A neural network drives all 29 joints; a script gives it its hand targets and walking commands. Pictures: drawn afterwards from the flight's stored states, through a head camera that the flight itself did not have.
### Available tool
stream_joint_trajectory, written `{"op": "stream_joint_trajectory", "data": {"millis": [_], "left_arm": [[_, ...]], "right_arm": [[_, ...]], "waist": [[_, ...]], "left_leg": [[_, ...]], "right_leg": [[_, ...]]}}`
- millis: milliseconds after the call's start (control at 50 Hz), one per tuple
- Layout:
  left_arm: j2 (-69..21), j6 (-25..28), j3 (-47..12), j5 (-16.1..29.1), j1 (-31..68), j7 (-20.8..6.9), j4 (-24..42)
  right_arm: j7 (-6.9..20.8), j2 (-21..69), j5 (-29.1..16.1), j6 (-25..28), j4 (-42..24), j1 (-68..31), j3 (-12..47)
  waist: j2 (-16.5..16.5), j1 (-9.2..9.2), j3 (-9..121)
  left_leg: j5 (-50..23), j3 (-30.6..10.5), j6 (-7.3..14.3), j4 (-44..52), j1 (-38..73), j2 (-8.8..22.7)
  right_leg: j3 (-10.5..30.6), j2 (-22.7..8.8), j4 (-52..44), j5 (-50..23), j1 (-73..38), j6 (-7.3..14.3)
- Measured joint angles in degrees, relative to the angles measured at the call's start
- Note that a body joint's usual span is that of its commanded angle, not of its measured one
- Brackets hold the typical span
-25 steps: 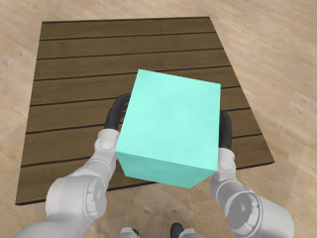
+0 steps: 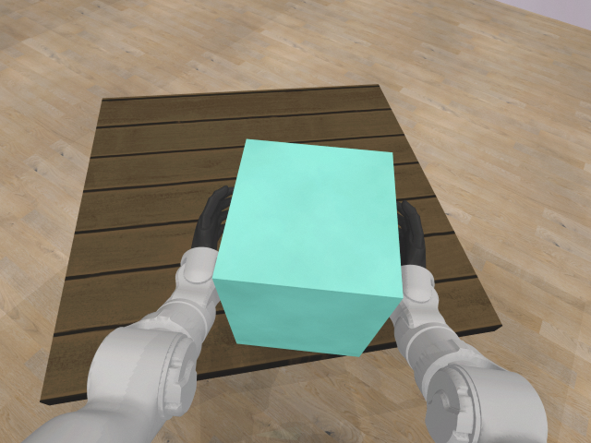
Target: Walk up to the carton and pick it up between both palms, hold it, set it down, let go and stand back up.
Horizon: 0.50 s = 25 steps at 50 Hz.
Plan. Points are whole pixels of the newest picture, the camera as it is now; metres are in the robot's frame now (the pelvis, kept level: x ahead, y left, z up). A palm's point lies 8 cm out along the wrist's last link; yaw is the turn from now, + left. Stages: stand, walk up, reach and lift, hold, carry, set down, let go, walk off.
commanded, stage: reach and lift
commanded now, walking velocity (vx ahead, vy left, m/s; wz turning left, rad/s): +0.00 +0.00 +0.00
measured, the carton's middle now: (307, 256) +0.40 -0.02 -0.01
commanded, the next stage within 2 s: none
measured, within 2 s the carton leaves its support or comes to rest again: neither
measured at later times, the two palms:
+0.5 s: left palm (199, 203) +0.41 +0.13 +0.11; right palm (431, 229) +0.38 -0.16 +0.10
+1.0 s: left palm (203, 180) +0.40 +0.11 +0.17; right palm (463, 212) +0.37 -0.18 +0.15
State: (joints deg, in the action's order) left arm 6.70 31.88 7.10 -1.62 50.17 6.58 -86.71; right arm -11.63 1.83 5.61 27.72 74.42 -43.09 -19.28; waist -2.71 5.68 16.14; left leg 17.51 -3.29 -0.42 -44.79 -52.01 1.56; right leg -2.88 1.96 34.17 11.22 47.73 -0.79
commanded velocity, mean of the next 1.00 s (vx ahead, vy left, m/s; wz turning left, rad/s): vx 0.00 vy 0.00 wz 0.00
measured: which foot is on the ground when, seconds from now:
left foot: down 0.00-1.00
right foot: down 0.00-1.00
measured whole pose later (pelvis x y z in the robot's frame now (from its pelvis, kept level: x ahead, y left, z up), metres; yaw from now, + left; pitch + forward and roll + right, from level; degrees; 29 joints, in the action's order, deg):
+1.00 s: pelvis +0.01 -0.03 +0.04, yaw +3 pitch +4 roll -2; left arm 5.2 -5.7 6.5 -2.4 41.5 4.1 -55.3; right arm -15.5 -0.5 -5.6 -7.6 47.4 -35.1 -4.1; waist -2.4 5.2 11.4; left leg 11.6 -3.3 -0.4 -26.1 -18.3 0.9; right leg -2.9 1.2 19.7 7.7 15.8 0.0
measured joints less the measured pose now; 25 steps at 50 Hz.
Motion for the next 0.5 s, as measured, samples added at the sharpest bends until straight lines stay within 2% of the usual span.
{"op": "stream_joint_trajectory", "data": {"millis": [100, 260, 340, 500], "left_arm": [[0.16, -2.04, -3.85, 2.68, 0.00, 0.66, -0.01], [0.16, -7.85, -4.95, 2.85, -1.21, 0.18, 2.25], [0.16, -10.65, -4.95, 2.85, -1.80, -0.14, 3.49], [0.14, -16.54, -4.95, 2.69, -6.47, -1.56, 11.61]], "right_arm": [[-0.36, -0.26, -3.52, -4.62, -3.70, 1.46, 4.25], [-1.79, -0.60, -7.86, -12.60, -9.42, 4.48, 9.71], [-2.19, -0.62, -7.98, -16.12, -11.23, 5.10, 10.42], [-3.85, -0.67, -8.71, -20.49, -16.12, 8.60, 14.26]], "waist": [[0.00, 0.00, 0.03], [0.00, 0.00, -1.00], [0.00, 0.00, -2.53], [0.01, 0.00, -4.58]], "left_leg": [[-0.11, -0.01, 0.00, 2.41, 5.25, 0.00], [-0.94, -0.01, 0.00, 8.15, 16.41, 0.00], [-1.38, -0.01, 0.00, 10.66, 21.76, -0.05], [-2.76, -0.01, 0.00, 13.96, 27.69, -0.39]], "right_leg": [[0.00, 0.00, -2.56, -0.18, -5.34, 0.00], [0.01, -0.01, -8.72, -1.14, -16.75, 0.00], [0.01, -0.06, -11.18, -1.58, -22.10, 0.01], [0.00, -0.42, -13.11, -2.17, -27.45, 0.09]]}}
